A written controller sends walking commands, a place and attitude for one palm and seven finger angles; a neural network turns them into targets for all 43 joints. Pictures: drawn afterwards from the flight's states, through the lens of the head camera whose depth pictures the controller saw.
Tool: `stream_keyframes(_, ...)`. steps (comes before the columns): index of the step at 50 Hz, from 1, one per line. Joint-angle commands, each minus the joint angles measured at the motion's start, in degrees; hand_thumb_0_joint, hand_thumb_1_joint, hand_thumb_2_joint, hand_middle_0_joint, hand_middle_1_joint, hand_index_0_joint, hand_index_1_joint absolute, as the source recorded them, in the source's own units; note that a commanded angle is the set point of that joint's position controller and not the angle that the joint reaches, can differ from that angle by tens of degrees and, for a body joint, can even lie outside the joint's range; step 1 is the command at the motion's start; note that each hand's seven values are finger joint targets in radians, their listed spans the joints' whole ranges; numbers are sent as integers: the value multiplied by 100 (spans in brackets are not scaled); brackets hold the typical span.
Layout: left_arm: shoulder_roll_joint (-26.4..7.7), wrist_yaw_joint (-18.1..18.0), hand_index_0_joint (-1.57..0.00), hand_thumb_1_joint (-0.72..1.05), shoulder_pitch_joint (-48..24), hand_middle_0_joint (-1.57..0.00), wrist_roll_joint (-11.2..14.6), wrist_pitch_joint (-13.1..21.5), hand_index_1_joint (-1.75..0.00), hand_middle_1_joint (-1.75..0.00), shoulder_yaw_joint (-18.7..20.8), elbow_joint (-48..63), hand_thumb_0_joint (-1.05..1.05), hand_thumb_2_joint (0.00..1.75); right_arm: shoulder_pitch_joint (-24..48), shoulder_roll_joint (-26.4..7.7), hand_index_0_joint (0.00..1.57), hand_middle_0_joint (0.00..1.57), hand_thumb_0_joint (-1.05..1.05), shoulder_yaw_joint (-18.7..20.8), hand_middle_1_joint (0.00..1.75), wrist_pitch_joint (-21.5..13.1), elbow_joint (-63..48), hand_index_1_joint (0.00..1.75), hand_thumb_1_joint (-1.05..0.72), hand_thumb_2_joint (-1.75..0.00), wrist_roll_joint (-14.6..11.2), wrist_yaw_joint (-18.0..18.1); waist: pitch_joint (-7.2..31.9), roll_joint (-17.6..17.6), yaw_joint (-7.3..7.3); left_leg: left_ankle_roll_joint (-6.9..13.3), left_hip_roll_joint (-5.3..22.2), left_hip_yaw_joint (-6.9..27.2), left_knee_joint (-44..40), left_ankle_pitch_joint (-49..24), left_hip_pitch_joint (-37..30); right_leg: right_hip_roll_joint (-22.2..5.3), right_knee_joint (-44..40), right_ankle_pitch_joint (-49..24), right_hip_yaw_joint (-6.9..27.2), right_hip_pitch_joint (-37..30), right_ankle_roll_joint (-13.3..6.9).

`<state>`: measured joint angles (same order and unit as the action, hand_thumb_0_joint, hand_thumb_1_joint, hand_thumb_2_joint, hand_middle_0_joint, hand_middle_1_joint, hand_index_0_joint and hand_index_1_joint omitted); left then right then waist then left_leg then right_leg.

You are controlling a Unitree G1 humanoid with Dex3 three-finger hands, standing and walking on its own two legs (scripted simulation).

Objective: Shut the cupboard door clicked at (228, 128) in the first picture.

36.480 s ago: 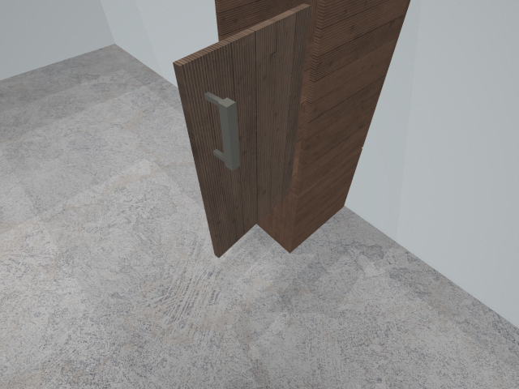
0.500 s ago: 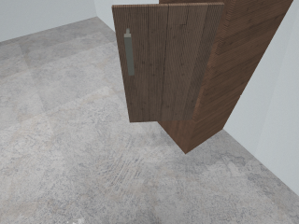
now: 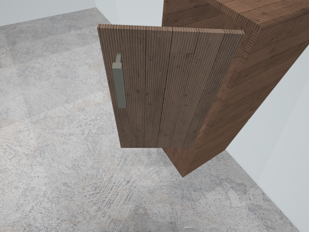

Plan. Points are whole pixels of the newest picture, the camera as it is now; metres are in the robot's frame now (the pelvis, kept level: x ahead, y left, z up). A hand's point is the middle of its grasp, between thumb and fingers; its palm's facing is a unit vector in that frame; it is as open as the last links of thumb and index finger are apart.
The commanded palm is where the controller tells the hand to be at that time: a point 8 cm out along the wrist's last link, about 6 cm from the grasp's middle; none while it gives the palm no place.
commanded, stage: come to a stop and stand still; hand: left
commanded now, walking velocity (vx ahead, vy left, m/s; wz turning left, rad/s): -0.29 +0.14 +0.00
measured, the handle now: (120, 82) +0.47 +0.12 +0.10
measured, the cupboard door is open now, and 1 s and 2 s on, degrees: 59 59 59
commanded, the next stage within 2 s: look again from close up in 0.90 s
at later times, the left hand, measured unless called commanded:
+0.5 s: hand out of the picture +0.08 +0.23 -0.20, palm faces +0.07 -0.97 -0.22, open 7.4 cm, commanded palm none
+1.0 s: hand out of the picture +0.00 +0.19 -0.18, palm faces -0.01 -0.99 -0.17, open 7.3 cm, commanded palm none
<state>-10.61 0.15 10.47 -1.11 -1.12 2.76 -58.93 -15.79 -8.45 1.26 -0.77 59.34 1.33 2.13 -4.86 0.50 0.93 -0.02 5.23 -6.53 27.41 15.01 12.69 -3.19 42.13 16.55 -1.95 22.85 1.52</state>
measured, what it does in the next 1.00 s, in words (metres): steps on the spot: right foot, then left foot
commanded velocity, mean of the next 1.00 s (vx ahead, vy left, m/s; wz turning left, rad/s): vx -0.05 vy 0.05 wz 0.00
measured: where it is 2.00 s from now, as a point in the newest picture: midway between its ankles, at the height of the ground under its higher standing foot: outside the picture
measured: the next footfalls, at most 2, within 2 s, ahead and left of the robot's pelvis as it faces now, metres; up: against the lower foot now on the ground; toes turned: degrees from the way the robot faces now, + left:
right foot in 0.06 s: +0.09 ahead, -0.17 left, +0.00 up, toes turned -4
left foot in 0.40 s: +0.05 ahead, +0.11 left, +0.00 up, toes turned +3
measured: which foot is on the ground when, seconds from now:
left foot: down 0.00-0.06, up 0.08-0.38, down 0.40-1.00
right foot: up 0.00-0.04, down 0.06-0.40, up 0.42-0.72, down 0.74-1.00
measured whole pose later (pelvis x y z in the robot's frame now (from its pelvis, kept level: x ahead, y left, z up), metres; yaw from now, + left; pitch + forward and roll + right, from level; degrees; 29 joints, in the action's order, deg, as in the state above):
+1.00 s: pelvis +0.00 +0.02 +0.00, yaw -1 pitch -1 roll +0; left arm -8.1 -2.1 15.7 -0.5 -0.2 -0.3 -65.5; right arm -16.7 -8.9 0.2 0.0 66.1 0.2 1.7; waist -1.6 1.0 1.1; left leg 2.7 -1.8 -4.6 21.3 10.9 9.3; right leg -0.2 21.4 16.0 0.6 4.2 0.0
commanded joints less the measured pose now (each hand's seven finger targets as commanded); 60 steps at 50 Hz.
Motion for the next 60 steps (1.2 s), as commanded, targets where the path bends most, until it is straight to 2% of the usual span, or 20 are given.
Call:
stream_keyframes(1, -549, -89, -20, 90, 761, -20, -37, 102, -30, -30, 78, 112, 0, 90, -43, -932, 20, 20, 0, 334, 30, 82, -242, 30, -90, -90, -76, 2, 509, -571, -216, 222, 539, 239, 216, -2209, 84, -3, -1600, -1999, -49, -1310, -26)
stream_keyframes(3, -1179, -146, -20, 90, 810, -20, -89, 149, -30, -30, 177, 143, 0, 90, -294, -604, 20, 20, 0, 343, 30, 175, -317, 30, -90, -90, -125, -89, 693, 689, -176, -163, -414, -112, 1420, 769, 733, -1525, -1768, -4496, 1319, -1603, -776)
stream_keyframes(5, -1261, -205, -20, 90, 693, -20, -66, 162, -30, -30, 208, 143, 0, 90, -118, -509, 20, 20, 0, 328, 30, 319, -383, 30, -90, -90, -121, -34, 805, 1349, -277, -159, -463, 482, 3076, 2286, 1058, -2062, -1983, -5273, 1823, -1539, -1384)
stream_keyframes(8, -1143, -295, -20, 90, 412, -20, -57, 105, -30, -30, 262, 256, 0, 90, 150, -755, 20, 20, 0, 350, 30, 309, -422, 30, -90, -90, -126, -47, 966, 1256, -297, -228, -432, 875, 3978, 1867, 1681, -1894, -1682, -5561, 1418, -2046, -1392)
stream_keyframes(12, -1153, -315, -20, 90, 323, -20, -81, 85, -30, -30, 300, 406, 0, 90, 505, -689, 20, 20, 0, 307, 30, 342, -571, 30, -90, -90, -93, -144, 1013, 1139, -348, -312, -498, 750, 3247, 1505, 1496, -1701, -1777, -4733, 1087, -1865, -1210)
stream_keyframes(15, -1212, -284, -20, 90, 149, -20, -121, 64, -30, -30, 306, 520, 0, 90, 356, -680, 20, 20, 0, 280, 30, 298, -595, 30, -90, -90, -108, -167, 1009, 1260, -233, -289, -516, 618, 2118, 1312, 1012, -1560, -1809, -4001, 969, -1650, -1133)
stream_keyframes(18, -1169, -257, -20, 90, -14, -20, -46, 7, -30, -30, 279, 532, 0, 90, -205, -755, 20, 20, 0, 269, 30, 219, -413, 30, -90, -90, -95, -168, 983, 989, 68, -246, -549, 357, -133, -358, -315, -1130, -1345, -2483, 728, -975, -626)
stream_keyframes(19, -916, -244, -20, 90, 143, -20, 7, -39, -30, -30, 215, 580, 0, 90, -245, -1093, 20, 20, 0, 299, 30, 150, -447, 30, -90, -90, -70, -176, 1095, 33, 32, -88, 54, 936, -570, -1185, -882, -670, -812, -1247, 408, -440, -323)
stream_keyframes(20, -540, -225, -20, 90, 262, -20, 37, -101, -30, -30, 125, 650, 0, 90, -41, -1540, 20, 20, 0, 368, 30, 138, -619, 30, -90, -90, -6, -159, 844, -1512, -64, 459, 1236, 2147, -860, -2561, -442, -20, -270, 929, -133, -101, 63)
stream_keyframes(21, -546, -253, -20, 90, 135, -20, -11, -180, -30, -30, 91, 716, 0, 90, 164, -1591, 20, 20, 0, 363, 30, 199, -738, 30, -90, -90, 35, -121, 435, -1331, -4, 875, 1557, 2187, -1005, -2664, 373, 110, 585, 1786, 86, -265, 53)
stream_keyframes(25, -628, -210, -20, 90, 204, -20, 28, -208, -30, -30, 112, 401, 0, 90, 538, -1147, 20, 20, 0, 168, 30, 107, -739, 30, -90, -90, 7, 53, 399, -1163, -218, 857, 846, 1384, -749, -3642, -153, 167, 1559, 1039, 572, -37, 51)
stream_keyframes(31, -501, -178, -20, 90, 147, -20, 34, -106, -30, -30, -45, 294, 0, 90, 120, -1058, 20, 20, 0, 186, 30, 71, -407, 30, -90, -90, -47, 59, 659, -731, -22, 1033, 894, 1516, -775, -3560, -966, 137, -234, 995, 234, -555, 37)
stream_keyframes(35, -424, -228, -20, 90, 760, -20, 36, 9, -30, -30, -94, -73, 0, 90, 159, -887, 20, 20, 0, 159, 30, 33, -208, 30, -90, -90, -133, 33, 733, -281, -208, 571, 472, 1415, -605, -2102, -433, 47, -2234, -631, 384, -1742, -103)
stream_keyframes(37, -611, -245, -20, 90, 634, -20, 21, 102, -30, -30, -128, -154, 0, 90, 118, -652, 20, 20, 0, 100, 30, 11, -142, 30, -90, -90, -175, -21, 332, 36, -22, 164, 31, 1168, -754, -1050, -210, -530, -2420, -1134, 941, -1520, -412)
stream_keyframes(41, -426, -259, -20, 90, 666, -20, 51, 211, -30, -30, -186, -302, 0, 90, -118, -676, 20, 20, 0, 78, 30, -22, 178, 30, -90, -90, -126, -25, 608, 708, 25, 166, 34, 966, -706, -1680, -818, -364, -2274, -1707, 766, -1448, -375)
stream_keyframes(49, -253, -248, -20, 90, 852, -20, 71, 144, -30, -30, -234, -514, 0, 90, -338, -559, 20, 20, 0, -42, 30, 19, 524, 30, -90, -90, -93, -13, -202, 26, -19, 144, -39, 988, -1134, -483, -400, -269, -2637, -373, 839, -1146, -368)
stream_keyframes(51, -586, -434, -20, 90, 1212, -20, -30, 490, -30, -30, -251, -374, 0, 90, 61, -670, 20, 20, 0, -133, 30, -167, -69, 30, -90, -90, -76, -126, -199, -417, -83, 47, -75, 901, -66, -1704, -54, -538, -2125, -2984, 819, -1013, -392)
stream_keyframes(53, -436, -391, -20, 90, 1199, -20, 63, 461, -30, -30, -279, -242, 0, 90, -555, -572, 20, 20, 0, -92, 30, -217, 5, 30, -90, -90, -41, -41, 1112, -453, -3, 180, 30, 976, -6, -2090, -478, -427, -1619, -2521, 706, -1676, -520)
stream_keyframes(54, -415, -375, -20, 90, 1194, -20, 84, 431, -30, -30, -279, -216, 0, 90, -501, -581, 20, 20, 0, -78, 30, -194, -16, 30, -90, -90, -69, -21, 1190, -427, -33, 212, 73, 983, -27, -2060, -529, -370, -1651, -2069, 697, -1628, -513)
stream_keyframes(60, -374, -306, -20, 90, 1078, -20, 25, 266, -30, -30, -290, -28, 0, 90, -324, -678, 20, 20, 0, -7, 30, -25, -200, 30, -90, -90, -48, -92, -321, 42, -35, 230, -62, 1161, -619, 444, 453, -158, -2070, 626, 804, -529, -517)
